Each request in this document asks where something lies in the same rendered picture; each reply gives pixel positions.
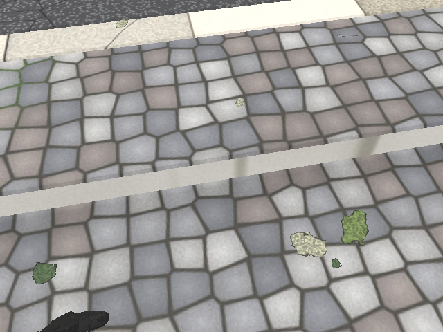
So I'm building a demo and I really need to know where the left robot hand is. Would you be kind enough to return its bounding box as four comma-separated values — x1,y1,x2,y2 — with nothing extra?
37,311,109,332

